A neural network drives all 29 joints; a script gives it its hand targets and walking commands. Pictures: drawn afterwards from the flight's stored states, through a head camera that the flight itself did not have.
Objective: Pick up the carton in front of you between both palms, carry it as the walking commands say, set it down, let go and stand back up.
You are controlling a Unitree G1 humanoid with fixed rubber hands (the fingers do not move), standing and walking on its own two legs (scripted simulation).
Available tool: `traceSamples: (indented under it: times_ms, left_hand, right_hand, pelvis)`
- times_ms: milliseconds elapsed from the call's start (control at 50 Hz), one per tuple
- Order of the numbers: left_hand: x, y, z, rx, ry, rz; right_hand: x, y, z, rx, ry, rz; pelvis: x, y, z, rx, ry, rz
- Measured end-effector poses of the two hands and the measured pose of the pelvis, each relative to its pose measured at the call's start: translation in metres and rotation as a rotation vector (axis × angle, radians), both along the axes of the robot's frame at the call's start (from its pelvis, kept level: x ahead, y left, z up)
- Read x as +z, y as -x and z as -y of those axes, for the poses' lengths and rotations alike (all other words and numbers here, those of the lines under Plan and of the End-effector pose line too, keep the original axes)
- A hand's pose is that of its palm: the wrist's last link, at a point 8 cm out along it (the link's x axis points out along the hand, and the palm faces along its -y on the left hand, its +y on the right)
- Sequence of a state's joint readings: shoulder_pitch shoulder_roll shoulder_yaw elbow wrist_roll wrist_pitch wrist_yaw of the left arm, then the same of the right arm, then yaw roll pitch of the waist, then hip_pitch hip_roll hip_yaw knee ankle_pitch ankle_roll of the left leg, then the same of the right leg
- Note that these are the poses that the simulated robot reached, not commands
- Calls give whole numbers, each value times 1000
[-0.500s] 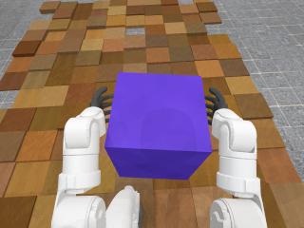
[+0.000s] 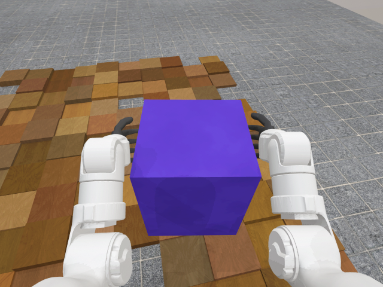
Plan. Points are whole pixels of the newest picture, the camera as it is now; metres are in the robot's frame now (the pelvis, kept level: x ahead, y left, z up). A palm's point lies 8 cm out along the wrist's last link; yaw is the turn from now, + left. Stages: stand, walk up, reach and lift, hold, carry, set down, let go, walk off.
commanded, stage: carry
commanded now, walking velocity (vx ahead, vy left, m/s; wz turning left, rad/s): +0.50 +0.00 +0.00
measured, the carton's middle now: (192, 170) +0.35 -0.01 +0.06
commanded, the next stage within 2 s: none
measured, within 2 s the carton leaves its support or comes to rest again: neither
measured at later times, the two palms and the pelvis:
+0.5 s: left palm (126, 72) +0.67 +0.16 +0.14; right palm (225, 65) +0.68 -0.14 +0.15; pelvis +0.29 +0.00 -0.03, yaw +1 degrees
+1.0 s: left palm (147, 55) +0.87 +0.12 +0.09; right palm (225, 52) +0.89 -0.17 +0.09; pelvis +0.60 -0.04 +0.01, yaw +3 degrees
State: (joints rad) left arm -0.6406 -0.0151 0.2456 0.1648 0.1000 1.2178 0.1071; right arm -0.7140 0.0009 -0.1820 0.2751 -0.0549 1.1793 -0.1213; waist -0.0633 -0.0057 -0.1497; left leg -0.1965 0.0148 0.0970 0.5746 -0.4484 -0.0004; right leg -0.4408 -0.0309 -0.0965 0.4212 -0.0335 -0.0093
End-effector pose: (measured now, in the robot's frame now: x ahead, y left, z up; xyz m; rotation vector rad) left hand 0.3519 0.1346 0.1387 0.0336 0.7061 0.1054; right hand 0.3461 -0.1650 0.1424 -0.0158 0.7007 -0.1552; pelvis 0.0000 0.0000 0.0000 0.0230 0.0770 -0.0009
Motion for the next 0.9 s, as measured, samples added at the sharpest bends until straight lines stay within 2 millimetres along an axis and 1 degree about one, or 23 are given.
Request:
traceSamples:
  times_ms: [40,80,120,160,220,280,360,420,460,500,540,600,680,740,800,860,900]
  left_hand:
    - [-7,-21,3,18,-20,3]
    - [-16,-36,4,35,-43,-23]
    - [-21,-50,2,54,-48,-49]
    - [-20,-68,0,72,-45,-52]
    - [-9,-103,-4,98,-30,-15]
    - [7,-143,-8,117,-14,40]
    - [19,-202,-15,124,0,80]
    - [17,-249,-23,116,3,84]
    - [10,-283,-28,100,13,80]
    - [-1,-315,-30,80,33,54]
    - [-13,-340,-27,61,45,5]
    - [-27,-370,-18,44,58,-62]
    - [-40,-405,-5,38,79,-97]
    - [-50,-426,2,55,91,-94]
    - [-55,-447,7,82,101,-61]
    - [-57,-472,13,117,106,0]
    - [-56,-489,15,114,69,23]
  right_hand:
    - [-10,-29,3,31,-2,4]
    - [-20,-52,3,59,-8,-21]
    - [-26,-74,2,83,-11,-47]
    - [-26,-98,-1,96,-21,-50]
    - [-16,-136,-4,99,-37,-13]
    - [-2,-176,-8,91,-54,40]
    - [11,-234,-15,78,-67,80]
    - [12,-280,-23,73,-57,84]
    - [10,-310,-28,62,-37,81]
    - [3,-334,-29,47,-6,56]
    - [-9,-352,-26,24,4,7]
    - [-25,-370,-17,-19,-8,-59]
    - [-40,-395,-5,-77,-37,-91]
    - [-47,-417,0,-87,-75,-85]
    - [-52,-444,5,-89,-91,-53]
    - [-57,-477,11,-67,-109,5]
    - [-60,-500,14,-32,-105,25]
  pelvis:
    - [-12,-25,10,10,10,8]
    - [-13,-44,16,14,11,11]
    - [-11,-61,21,16,0,9]
    - [-8,-78,24,18,-4,3]
    - [-5,-106,27,19,-5,-8]
    - [-4,-139,27,18,-5,-20]
    - [-7,-192,21,15,1,-30]
    - [-16,-239,13,16,12,-28]
    - [-27,-271,7,8,16,-17]
    - [-29,-294,4,16,-3,-16]
    - [-26,-314,0,19,6,-15]
    - [-15,-344,-3,17,19,-23]
    - [-2,-390,-2,15,38,-34]
    - [4,-430,3,11,48,-38]
    - [3,-475,13,4,49,-33]
    - [-6,-523,27,16,44,-13]
    - [-9,-550,34,32,59,1]
